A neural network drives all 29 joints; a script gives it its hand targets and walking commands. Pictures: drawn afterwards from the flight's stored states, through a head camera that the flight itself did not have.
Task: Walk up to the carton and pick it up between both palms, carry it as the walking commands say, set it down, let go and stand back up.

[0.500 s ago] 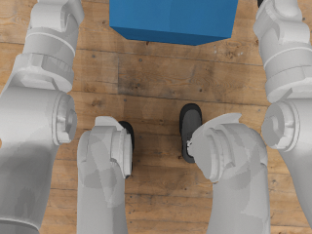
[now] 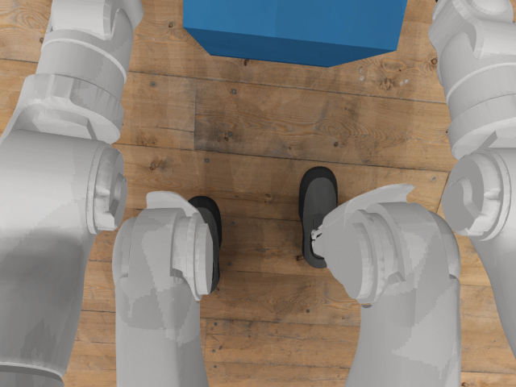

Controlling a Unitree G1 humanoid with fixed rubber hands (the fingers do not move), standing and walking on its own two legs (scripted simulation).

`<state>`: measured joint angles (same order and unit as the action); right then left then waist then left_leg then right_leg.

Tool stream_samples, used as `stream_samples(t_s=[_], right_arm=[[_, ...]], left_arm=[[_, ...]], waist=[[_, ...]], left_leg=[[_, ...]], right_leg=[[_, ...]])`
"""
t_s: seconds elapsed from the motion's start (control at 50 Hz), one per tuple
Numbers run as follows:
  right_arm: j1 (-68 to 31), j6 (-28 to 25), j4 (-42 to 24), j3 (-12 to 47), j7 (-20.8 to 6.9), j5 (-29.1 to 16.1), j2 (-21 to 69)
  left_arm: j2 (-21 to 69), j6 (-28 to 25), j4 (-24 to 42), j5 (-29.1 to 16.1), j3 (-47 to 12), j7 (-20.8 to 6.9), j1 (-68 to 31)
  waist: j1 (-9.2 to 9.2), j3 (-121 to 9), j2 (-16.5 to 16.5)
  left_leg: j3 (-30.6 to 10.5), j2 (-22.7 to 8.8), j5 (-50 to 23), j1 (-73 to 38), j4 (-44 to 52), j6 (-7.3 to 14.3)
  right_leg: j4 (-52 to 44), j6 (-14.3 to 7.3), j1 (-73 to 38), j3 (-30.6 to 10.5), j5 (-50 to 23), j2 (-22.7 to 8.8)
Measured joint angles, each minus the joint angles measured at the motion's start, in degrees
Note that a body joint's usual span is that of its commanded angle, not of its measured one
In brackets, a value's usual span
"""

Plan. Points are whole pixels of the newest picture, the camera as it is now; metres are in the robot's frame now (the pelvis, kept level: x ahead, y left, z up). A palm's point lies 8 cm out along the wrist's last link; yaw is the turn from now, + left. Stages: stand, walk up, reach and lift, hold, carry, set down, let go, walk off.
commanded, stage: reach and lift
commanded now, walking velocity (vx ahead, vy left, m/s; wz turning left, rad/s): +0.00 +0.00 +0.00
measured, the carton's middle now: out of the picture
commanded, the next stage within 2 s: none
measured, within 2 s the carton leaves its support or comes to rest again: leaves its support in 1.12 s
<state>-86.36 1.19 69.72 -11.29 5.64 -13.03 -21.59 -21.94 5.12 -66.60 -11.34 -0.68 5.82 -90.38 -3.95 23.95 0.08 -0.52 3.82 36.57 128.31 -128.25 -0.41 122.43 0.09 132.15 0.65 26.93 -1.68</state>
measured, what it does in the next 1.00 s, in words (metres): stands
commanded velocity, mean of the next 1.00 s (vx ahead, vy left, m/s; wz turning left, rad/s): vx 0.00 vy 0.00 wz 0.00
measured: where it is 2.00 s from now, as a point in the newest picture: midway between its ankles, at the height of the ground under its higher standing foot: (261, 246)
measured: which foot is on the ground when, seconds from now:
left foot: down 0.00-1.00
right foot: down 0.00-1.00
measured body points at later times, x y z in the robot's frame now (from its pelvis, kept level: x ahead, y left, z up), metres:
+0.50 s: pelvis +0.00 +0.00 +0.01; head +0.39 +0.00 +0.22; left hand +0.59 +0.10 -0.19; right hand +0.55 -0.20 -0.19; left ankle +0.10 +0.11 -0.33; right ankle +0.14 -0.12 -0.33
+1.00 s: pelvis +0.01 +0.00 -0.01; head +0.39 +0.00 +0.23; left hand +0.58 +0.10 -0.19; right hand +0.56 -0.20 -0.19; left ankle +0.10 +0.11 -0.33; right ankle +0.14 -0.12 -0.33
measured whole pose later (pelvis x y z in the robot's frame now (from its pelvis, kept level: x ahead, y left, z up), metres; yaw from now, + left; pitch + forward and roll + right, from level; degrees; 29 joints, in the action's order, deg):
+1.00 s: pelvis +0.01 +0.00 -0.01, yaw +1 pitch +36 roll -2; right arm -83.1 9.9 62.0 -14.8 2.8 -4.9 -17.6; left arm -12.2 10.6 -57.7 1.6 12.2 4.5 -85.2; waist -4.3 22.8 0.6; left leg -1.4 5.9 39.6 127.3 -131.1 -0.9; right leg 126.0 1.5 130.5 -0.1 31.4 0.0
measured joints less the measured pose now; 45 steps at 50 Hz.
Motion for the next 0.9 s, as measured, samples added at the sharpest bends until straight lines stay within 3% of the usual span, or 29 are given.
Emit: stream_samples(t_s=[0.5,0.72,0.9], right_arm=[[-2.78,0.11,-0.47,0.41,2.11,2.10,3.67],[-0.75,6.49,-3.93,-3.85,-1.69,8.32,3.67],[2.18,8.22,-6.49,-3.89,-3.12,8.69,3.85]], left_arm=[[4.24,0.04,0.06,4.38,1.77,1.34,-2.59],[7.29,4.19,3.13,11.59,10.11,-1.30,0.05],[9.15,5.15,7.70,12.91,12.85,-1.92,4.23]], waist=[[-0.03,3.02,-0.29],[-0.18,1.53,0.56],[-0.35,-0.54,0.46]], left_leg=[[-0.59,0.40,-0.03,-1.97,0.83,-0.55],[-0.78,1.46,1.49,-1.62,-2.09,-0.55],[-0.86,1.87,2.79,-1.13,-2.99,-0.49]], right_leg=[[-0.52,0.21,-2.16,-0.04,0.48,0.75],[2.62,0.66,-2.04,-0.30,2.50,0.96],[3.67,1.12,-1.62,-0.56,4.02,1.46]])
